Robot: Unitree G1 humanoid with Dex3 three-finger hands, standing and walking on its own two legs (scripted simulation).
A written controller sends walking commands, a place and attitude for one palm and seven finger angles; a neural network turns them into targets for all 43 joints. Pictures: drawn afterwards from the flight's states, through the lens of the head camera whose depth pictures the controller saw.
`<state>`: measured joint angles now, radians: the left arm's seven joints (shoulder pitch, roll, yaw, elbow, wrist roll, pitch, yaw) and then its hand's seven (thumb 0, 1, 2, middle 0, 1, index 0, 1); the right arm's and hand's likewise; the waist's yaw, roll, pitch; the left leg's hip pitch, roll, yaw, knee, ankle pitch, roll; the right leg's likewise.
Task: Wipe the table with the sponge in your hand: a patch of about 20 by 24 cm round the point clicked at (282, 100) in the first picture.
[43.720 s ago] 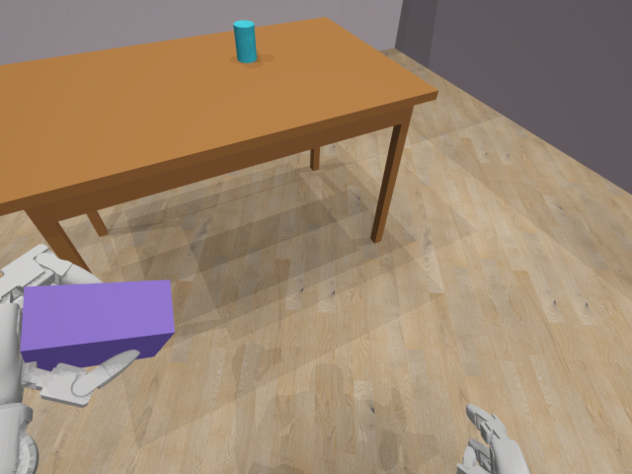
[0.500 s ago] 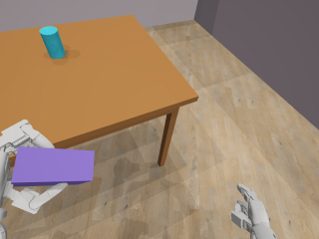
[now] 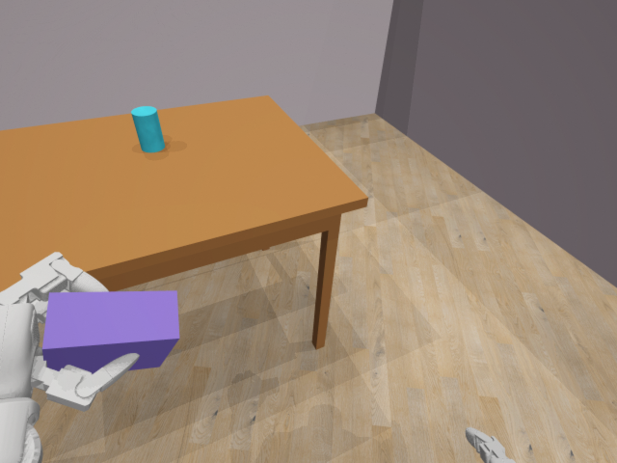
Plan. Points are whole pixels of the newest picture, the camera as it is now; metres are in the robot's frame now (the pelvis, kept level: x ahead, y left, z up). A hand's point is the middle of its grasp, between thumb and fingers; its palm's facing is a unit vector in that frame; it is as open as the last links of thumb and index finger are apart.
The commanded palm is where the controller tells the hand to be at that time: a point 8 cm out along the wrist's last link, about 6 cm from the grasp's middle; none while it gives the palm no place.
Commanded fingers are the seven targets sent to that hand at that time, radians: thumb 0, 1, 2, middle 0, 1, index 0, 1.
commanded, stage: stop stepping back and stand still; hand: left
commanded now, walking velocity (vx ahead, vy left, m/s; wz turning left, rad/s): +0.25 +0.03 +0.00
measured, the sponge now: (130, 333) +0.22 +0.20 +0.13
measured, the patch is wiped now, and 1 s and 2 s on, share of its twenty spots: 1.00 1.00 1.00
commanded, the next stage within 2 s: stand and wait in 0.50 s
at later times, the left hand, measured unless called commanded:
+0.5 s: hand (66, 380) +0.15 +0.22 +0.17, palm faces +0.38 -0.84 -0.38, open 9.5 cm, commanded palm +0.10 +0.27 +0.18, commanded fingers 0.00 0.10 1.30 -1.20 -1.60 -1.20 -1.60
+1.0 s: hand (34, 335) +0.20 +0.28 +0.16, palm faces +0.42 -0.82 -0.39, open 9.5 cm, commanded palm +0.14 +0.31 +0.18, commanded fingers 0.00 0.10 1.30 -1.20 -1.60 -1.20 -1.60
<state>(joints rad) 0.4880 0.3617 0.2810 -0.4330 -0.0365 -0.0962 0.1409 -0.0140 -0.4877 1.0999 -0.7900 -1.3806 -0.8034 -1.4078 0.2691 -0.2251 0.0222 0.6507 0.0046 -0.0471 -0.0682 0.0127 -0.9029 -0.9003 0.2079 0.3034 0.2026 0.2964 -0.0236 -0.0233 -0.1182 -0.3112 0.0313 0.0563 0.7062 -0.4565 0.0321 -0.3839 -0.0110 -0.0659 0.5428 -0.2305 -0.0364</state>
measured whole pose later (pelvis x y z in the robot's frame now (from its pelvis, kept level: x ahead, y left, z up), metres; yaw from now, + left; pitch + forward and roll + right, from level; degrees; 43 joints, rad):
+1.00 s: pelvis -0.01 +0.02 +0.01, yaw +2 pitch +0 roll -1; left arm 0.47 0.38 0.34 -0.48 -0.04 -0.12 0.15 -0.01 -0.49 1.10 -0.79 -1.38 -0.80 -1.41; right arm 0.16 -0.19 0.02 0.60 0.01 -0.09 -0.06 0.01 -0.90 -0.90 0.21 0.30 0.20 0.30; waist 0.00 -0.02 0.02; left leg -0.24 0.02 0.05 0.52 -0.27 0.01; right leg -0.19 0.01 -0.04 0.47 -0.27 0.00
